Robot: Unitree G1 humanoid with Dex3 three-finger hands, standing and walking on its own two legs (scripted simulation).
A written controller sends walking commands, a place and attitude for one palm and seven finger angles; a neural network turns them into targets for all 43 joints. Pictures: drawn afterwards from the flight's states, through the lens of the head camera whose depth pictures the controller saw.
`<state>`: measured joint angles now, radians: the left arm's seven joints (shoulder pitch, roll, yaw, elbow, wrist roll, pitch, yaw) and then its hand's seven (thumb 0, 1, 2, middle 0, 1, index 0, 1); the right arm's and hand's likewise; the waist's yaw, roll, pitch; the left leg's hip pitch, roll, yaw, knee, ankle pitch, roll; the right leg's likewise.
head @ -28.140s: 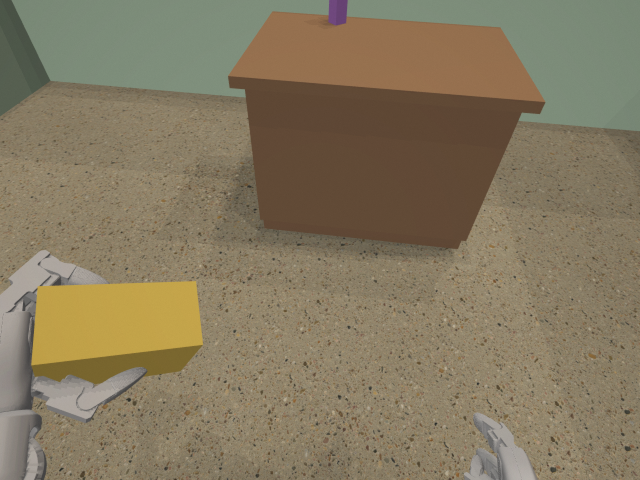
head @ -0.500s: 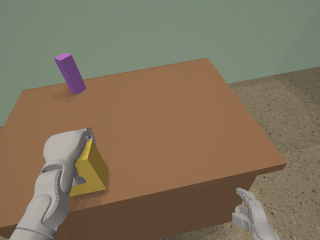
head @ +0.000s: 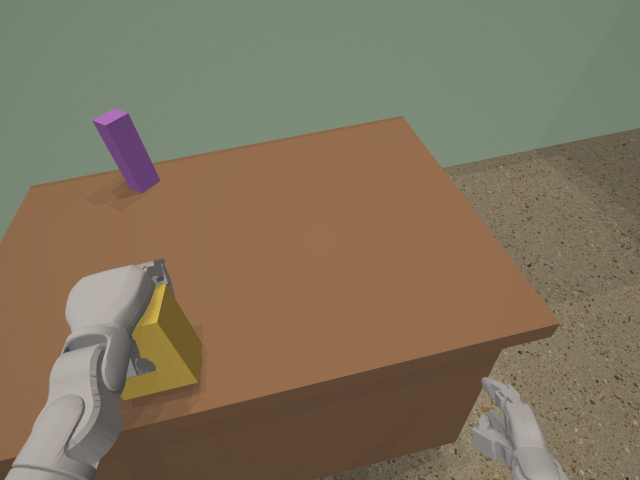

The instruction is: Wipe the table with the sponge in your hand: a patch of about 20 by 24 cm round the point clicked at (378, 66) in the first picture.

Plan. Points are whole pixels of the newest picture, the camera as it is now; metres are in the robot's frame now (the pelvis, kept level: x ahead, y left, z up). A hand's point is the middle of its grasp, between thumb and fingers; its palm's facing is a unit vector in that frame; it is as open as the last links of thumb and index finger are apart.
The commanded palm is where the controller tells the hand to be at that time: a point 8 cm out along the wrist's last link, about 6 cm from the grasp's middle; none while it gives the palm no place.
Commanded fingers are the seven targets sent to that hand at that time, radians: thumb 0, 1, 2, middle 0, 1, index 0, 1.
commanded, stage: lower the sponge onto the table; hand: left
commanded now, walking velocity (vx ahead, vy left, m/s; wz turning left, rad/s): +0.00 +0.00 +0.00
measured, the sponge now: (152, 353) +0.24 +0.28 +0.02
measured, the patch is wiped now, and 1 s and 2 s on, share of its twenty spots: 0.00 0.05 0.25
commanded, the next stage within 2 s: wipe forward along the first lane in 0.76 s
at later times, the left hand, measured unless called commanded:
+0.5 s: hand (134, 336) +0.24 +0.29 +0.06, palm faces -0.03 -0.08 -1.00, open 10.7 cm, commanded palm +0.22 +0.28 +0.12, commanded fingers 0.00 0.10 1.30 -1.20 -1.60 -1.20 -1.60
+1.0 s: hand (139, 335) +0.25 +0.29 +0.06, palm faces -0.05 -0.07 -1.00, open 10.7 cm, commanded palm +0.24 +0.28 +0.10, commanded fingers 0.00 0.10 1.30 -1.20 -1.60 -1.20 -1.60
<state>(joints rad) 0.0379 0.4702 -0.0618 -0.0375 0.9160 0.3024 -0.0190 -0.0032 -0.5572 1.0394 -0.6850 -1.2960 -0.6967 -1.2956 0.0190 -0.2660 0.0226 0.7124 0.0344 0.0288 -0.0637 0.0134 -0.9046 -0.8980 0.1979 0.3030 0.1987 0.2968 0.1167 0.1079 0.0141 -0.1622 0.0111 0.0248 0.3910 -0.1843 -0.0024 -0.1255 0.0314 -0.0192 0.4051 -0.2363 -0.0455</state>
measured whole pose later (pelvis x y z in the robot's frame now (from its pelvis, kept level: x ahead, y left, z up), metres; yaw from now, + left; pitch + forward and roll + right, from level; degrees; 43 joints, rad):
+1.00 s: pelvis -0.01 +0.01 +0.00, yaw +1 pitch +0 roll +0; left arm -0.03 0.41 -0.12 0.10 0.97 0.30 0.04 -0.01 -0.57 1.04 -0.70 -1.29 -0.71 -1.29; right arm 0.05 -0.27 0.01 0.73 0.05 0.03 -0.07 0.01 -0.90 -0.90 0.20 0.30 0.20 0.30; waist 0.13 0.11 -0.02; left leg -0.25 -0.01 0.01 0.44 -0.18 0.01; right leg -0.20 0.02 -0.04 0.45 -0.24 -0.03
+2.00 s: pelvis -0.03 -0.01 -0.02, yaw -1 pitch +7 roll -1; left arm -0.48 0.58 0.04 0.78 0.98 0.06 0.07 0.00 -0.60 1.05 -0.73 -1.27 -0.74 -1.27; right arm 0.23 -0.30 -0.02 0.74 0.09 0.06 -0.09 0.01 -0.91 -0.90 0.20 0.30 0.20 0.30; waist 0.02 0.09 -0.09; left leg -0.48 0.01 -0.04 0.59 -0.23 0.01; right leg -0.43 0.07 -0.02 0.57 -0.25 -0.06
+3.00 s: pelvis +0.01 +0.03 -0.01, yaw +0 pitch +9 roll -1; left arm -0.67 0.51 -0.12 0.87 1.00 0.20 0.13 0.00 -0.58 1.05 -0.69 -1.32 -0.70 -1.32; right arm 0.22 -0.26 -0.02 0.77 0.08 0.08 -0.06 0.01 -0.91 -0.90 0.20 0.30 0.20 0.30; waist 0.01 0.06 -0.10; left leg -0.46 -0.04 -0.04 0.55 -0.25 0.04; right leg -0.38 0.02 -0.01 0.49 -0.26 -0.01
